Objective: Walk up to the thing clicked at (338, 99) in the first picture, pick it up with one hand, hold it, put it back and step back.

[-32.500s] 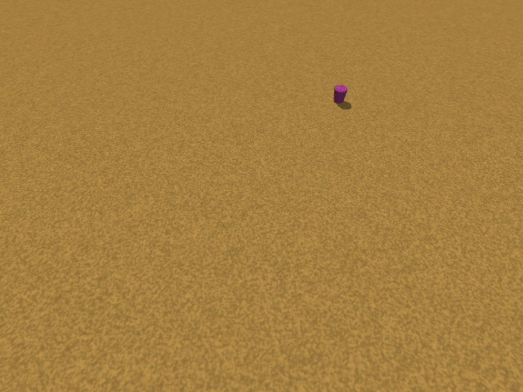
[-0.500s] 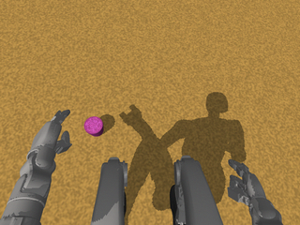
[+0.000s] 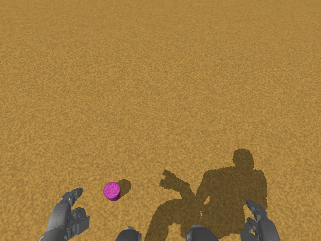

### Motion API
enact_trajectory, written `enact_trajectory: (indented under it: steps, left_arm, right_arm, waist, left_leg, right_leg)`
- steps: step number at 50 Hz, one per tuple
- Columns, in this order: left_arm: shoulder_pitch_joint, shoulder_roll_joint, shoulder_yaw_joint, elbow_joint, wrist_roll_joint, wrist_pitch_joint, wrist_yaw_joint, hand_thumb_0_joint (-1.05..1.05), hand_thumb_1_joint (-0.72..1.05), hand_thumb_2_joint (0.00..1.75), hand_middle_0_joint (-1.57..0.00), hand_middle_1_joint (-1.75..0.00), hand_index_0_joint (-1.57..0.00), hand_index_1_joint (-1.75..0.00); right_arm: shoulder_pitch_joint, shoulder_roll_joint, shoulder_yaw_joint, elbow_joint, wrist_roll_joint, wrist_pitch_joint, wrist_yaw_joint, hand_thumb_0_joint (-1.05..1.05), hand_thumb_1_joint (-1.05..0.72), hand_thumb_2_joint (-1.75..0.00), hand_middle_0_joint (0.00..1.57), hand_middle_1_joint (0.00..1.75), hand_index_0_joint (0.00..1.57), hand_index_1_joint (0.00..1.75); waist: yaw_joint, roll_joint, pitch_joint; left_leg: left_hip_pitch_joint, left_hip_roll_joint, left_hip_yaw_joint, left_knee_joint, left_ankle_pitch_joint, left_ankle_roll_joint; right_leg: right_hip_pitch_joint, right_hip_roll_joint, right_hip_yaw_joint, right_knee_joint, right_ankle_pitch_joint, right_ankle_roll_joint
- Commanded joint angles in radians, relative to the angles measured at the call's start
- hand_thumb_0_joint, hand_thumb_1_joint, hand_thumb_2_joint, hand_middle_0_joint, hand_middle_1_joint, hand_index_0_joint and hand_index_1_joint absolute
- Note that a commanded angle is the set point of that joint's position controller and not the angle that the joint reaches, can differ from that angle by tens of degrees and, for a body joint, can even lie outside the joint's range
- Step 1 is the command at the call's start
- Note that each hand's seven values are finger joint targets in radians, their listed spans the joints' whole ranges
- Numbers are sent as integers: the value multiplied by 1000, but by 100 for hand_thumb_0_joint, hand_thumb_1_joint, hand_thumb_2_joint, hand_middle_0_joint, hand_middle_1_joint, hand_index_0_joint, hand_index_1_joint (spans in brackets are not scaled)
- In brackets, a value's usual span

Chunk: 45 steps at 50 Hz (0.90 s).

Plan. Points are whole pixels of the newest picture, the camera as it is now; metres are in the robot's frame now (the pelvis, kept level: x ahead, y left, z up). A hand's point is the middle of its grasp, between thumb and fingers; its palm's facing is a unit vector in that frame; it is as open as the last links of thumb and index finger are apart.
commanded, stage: home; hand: left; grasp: from above
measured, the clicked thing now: (113, 192) +0.44 +0.24 -0.64
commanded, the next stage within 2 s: none
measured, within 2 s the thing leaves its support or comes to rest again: neither
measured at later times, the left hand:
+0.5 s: hand (81, 236) +0.16 +0.18 -0.02, palm faces +0.07 -0.98 -0.19, open 7.4 cm
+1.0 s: hand (82, 232) +0.17 +0.17 -0.02, palm faces +0.05 -0.98 -0.19, open 7.4 cm
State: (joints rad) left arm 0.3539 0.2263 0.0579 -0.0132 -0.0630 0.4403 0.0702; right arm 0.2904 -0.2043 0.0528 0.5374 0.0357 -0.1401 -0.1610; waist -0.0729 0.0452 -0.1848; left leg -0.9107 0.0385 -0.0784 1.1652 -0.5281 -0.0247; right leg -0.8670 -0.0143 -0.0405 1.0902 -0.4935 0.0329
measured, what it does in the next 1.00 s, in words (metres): stands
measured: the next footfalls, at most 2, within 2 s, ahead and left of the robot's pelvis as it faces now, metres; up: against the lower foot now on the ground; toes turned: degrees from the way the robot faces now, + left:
none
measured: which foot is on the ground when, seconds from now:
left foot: down 0.00-1.00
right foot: down 0.00-1.00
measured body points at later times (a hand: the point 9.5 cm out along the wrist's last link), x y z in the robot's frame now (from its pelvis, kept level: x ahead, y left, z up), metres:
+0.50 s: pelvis +0.01 +0.00 +0.03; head +0.02 +0.00 +0.48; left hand +0.16 +0.23 +0.00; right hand +0.19 -0.24 -0.02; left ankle +0.02 +0.13 -0.65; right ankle +0.02 -0.15 -0.65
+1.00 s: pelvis +0.01 +0.00 +0.03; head +0.02 +0.00 +0.48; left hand +0.17 +0.23 +0.00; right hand +0.17 -0.25 -0.04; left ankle +0.02 +0.13 -0.65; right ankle +0.02 -0.15 -0.65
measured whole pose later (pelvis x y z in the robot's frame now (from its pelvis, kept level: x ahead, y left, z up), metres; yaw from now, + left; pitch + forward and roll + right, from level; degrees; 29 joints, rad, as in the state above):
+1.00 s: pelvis +0.01 +0.00 +0.03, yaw +1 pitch +9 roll -2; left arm 0.49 0.21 0.03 -0.12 -0.05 0.47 0.01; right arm 0.30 -0.22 0.03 0.56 0.01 -0.25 -0.19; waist -0.04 0.05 -0.17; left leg -0.68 0.04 -0.07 1.00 -0.49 -0.03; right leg -0.64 -0.02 -0.04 0.94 -0.46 0.03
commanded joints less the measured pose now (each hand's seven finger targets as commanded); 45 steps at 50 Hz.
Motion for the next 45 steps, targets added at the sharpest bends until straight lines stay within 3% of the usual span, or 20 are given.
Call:
enact_trajectory:
  steps: [1,2,6,12,18,28,36,45]
  left_arm:
    - [76,100,57,-270,-9,-25,2,0,90,90,-20,-30,-20,-30]
    - [91,90,44,-267,-5,-22,-1,0,90,90,-20,-30,-20,-30]
    - [133,85,37,-296,0,-15,-20,0,90,90,-20,-30,-20,-30]
    - [112,87,35,-294,7,-13,-44,0,90,90,-20,-30,-20,-30]
    - [109,93,37,-302,12,-23,-55,0,90,90,-20,-30,-20,-30]
    - [106,103,40,-308,21,-29,-46,0,90,90,-20,-30,-20,-30]
    - [124,97,38,-308,18,-26,-44,0,90,90,-20,-30,-20,-30]
    - [116,95,36,-292,14,-25,-48,0,90,90,-20,-30,-20,-30]
  right_arm:
    - [-45,-116,-56,-175,-8,-84,-29,0,-90,-90,20,30,20,30]
    - [-46,-114,-56,-175,-11,-91,-32,0,-90,-90,20,30,20,30]
    - [-46,-120,-65,-178,-16,-109,-35,0,-90,-90,20,30,20,30]
    - [-70,-130,-69,-182,-22,-141,-35,0,-90,-90,20,30,20,30]
    - [-69,-137,-76,-165,-28,-162,-33,0,-90,-90,20,30,20,30]
    - [-88,-134,-68,-158,-29,-170,-34,0,-90,-90,20,30,20,30]
    - [-76,-135,-74,-153,-31,-172,-37,0,-90,-90,20,30,20,30]
    - [-79,-136,-75,-146,-31,-175,-37,0,-90,-90,20,30,20,30]
  waist:
    - [30,50,-151]
    - [19,16,-134]
    - [21,-3,-77]
    - [20,-38,20]
    - [25,-12,-40]
    - [36,8,-34]
    - [36,-4,-67]
    - [38,-7,-28]
  left_leg:
    - [252,-35,32,-252,277,27]
    - [255,-35,32,-261,276,30]
    - [276,-38,37,-301,250,35]
    - [259,-42,40,-340,131,40]
    - [303,-44,44,-323,215,35]
    - [301,-43,40,-336,187,35]
    - [317,-39,38,-320,264,31]
    - [298,-36,34,-339,200,32]
  right_leg:
    - [223,37,-27,-231,246,-37]
    - [232,40,-31,-245,245,-35]
    - [249,41,-35,-290,215,-33]
    - [226,34,-40,-331,103,-24]
    - [257,32,-36,-306,181,-25]
    - [261,32,-36,-312,159,-28]
    - [275,36,-36,-295,224,-29]
    - [261,36,-36,-305,165,-27]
